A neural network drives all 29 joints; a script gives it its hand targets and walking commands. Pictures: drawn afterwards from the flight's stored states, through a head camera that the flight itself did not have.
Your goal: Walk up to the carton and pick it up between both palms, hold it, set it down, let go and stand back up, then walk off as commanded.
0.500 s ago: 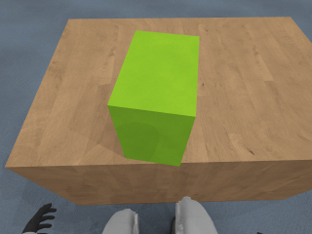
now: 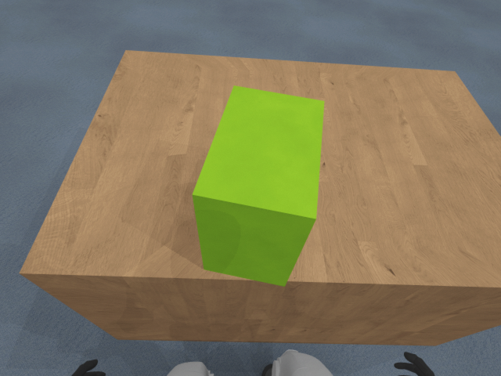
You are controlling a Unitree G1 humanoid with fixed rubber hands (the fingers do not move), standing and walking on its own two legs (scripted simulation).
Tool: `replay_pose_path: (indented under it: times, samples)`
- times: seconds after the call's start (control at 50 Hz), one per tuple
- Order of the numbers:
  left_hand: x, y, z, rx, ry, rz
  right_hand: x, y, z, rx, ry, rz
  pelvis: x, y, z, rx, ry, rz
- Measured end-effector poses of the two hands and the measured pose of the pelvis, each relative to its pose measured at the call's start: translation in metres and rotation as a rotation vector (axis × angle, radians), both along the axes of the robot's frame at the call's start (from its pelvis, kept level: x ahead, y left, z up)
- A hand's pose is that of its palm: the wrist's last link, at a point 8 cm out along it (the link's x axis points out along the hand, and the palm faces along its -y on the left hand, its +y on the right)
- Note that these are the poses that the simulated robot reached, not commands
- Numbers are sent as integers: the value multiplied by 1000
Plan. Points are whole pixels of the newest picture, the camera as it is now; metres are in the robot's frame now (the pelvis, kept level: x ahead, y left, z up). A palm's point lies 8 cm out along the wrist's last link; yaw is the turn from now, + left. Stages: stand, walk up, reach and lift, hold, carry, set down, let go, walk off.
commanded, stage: walk up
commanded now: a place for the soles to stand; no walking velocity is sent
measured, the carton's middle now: (260, 190) +0.42 +0.00 +0.02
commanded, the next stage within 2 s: none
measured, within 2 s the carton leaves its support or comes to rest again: neither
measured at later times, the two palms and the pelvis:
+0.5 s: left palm out of the picture +0.04 +0.31 -0.12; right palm out of the picture +0.04 -0.29 -0.12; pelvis -0.04 +0.00 +0.00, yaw +1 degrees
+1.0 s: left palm out of the picture -0.01 +0.29 -0.13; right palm out of the picture -0.01 -0.33 -0.12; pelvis -0.06 -0.02 -0.01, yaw +3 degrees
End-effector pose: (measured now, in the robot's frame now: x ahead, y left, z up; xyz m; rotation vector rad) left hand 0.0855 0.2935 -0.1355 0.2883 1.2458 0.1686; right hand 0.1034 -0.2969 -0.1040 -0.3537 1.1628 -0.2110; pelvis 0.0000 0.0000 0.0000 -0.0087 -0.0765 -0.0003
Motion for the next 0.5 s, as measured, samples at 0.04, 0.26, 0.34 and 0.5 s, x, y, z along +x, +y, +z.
replay_pose_path:
  times: [0.04, 0.26, 0.34, 0.5]
  samples:
    - [-9, -1, 5, 4, 10, 17, 3, 4, -1, 22, 9, 10, 2, -1, 4, 2, 1, 6]
    - [-28, 9, 22, 54, 6, 58, 7, 15, -11, 75, 2, 20, -14, -2, 7, 21, -2, 35]
    - [-30, 13, 22, 58, -13, 48, -11, 13, -15, 64, 29, 28, -27, 1, 5, 26, -1, 40]
    - [-41, 14, 15, 40, -3, 18, -61, 3, -17, 41, 77, -18, -43, 2, 0, 17, -12, 18]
